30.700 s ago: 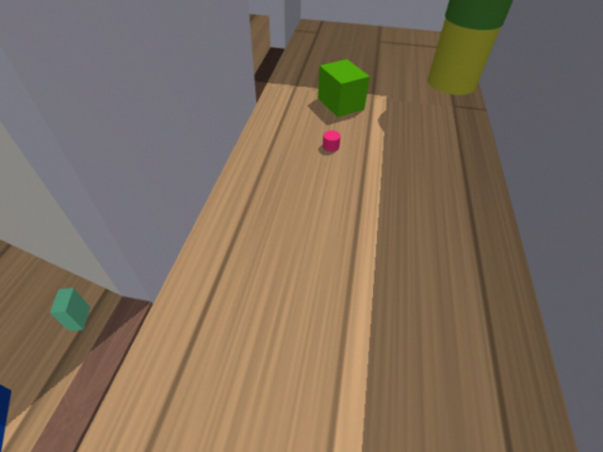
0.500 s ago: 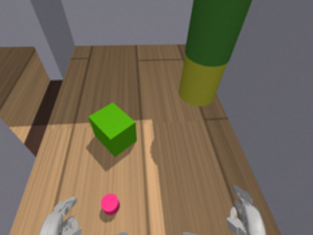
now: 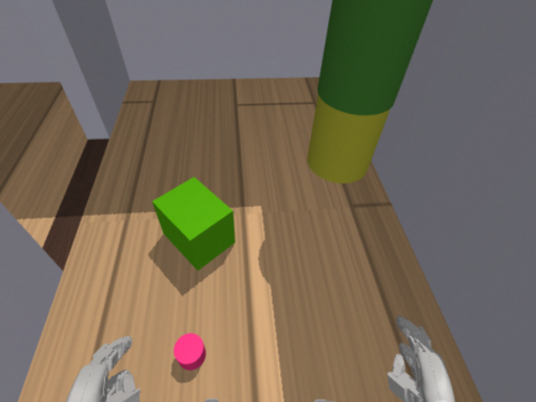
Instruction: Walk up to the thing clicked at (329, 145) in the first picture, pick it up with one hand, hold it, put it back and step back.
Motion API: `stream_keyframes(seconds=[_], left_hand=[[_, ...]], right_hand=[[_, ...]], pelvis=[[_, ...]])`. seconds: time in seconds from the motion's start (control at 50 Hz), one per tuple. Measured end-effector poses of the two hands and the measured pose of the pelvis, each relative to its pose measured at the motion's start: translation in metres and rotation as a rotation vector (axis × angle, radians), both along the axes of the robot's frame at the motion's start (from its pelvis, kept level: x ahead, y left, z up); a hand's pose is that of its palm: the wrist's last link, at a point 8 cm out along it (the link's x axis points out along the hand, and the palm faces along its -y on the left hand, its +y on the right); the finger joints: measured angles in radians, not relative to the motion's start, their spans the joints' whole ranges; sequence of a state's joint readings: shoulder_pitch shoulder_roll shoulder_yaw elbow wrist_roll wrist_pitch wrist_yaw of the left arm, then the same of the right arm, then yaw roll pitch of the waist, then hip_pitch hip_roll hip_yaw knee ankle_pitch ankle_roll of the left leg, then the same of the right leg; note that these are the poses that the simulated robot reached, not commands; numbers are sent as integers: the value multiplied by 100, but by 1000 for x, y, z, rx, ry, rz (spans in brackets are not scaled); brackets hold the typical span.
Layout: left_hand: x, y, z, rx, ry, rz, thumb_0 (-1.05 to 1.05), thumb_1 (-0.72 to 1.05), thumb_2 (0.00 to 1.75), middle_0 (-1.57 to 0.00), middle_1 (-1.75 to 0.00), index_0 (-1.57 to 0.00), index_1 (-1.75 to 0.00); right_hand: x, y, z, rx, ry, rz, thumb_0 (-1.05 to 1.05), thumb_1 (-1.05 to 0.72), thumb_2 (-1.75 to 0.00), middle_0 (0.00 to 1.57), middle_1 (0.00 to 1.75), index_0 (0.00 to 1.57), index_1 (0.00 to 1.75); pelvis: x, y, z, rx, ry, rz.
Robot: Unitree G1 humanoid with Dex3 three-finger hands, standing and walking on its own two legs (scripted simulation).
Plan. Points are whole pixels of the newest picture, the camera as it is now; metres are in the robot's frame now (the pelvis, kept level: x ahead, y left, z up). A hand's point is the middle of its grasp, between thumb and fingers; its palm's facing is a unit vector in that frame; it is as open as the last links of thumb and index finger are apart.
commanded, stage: home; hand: left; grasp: from above
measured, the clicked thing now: (190, 351) +0.40 +0.22 -0.68
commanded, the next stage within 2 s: stand in 0.64 s
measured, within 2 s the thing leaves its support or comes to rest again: neither
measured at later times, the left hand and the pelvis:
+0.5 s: hand out of the picture +0.15 +0.18 -0.05, palm faces +0.04 -0.98 -0.19, open 7.4 cm; pelvis -0.01 +0.00 +0.00, yaw +0 degrees
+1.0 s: hand out of the picture +0.11 +0.23 -0.10, palm faces +0.02 -0.94 -0.34, open 7.4 cm; pelvis -0.01 +0.00 +0.02, yaw +0 degrees
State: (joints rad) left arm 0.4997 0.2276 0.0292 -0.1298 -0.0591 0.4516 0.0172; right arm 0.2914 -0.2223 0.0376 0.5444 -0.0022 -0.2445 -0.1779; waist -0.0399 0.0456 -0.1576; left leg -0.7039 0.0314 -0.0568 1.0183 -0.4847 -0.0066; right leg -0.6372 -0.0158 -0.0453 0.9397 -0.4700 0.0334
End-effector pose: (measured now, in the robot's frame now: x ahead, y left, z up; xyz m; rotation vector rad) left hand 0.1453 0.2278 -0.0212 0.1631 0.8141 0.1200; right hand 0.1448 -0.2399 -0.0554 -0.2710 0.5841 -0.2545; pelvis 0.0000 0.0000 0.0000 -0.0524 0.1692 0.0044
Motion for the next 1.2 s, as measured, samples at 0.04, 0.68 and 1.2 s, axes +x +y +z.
stream_keyframes(seconds=[0.04,0.68,1.2], left_hand=[[-1,0,0,1,0,-2,1,91,90,-20,-29,-20,-30],[-7,-1,0,3,-1,-4,1,90,90,-20,-29,-20,-30],[-98,56,-56,122,346,89,0,90,90,-21,-29,-20,-30]], right_hand=[[-1,-1,0,0,-1,-2,1,-90,-90,21,30,21,30],[-6,-2,0,1,-13,-8,1,-90,-90,21,30,21,30],[-75,-33,-16,22,541,-4,1,-90,-90,21,30,20,30]], pelvis=[[-1,0,0,0,-1,0],[-7,-1,-2,-1,-2,0],[-10,6,42,43,-218,-5]])
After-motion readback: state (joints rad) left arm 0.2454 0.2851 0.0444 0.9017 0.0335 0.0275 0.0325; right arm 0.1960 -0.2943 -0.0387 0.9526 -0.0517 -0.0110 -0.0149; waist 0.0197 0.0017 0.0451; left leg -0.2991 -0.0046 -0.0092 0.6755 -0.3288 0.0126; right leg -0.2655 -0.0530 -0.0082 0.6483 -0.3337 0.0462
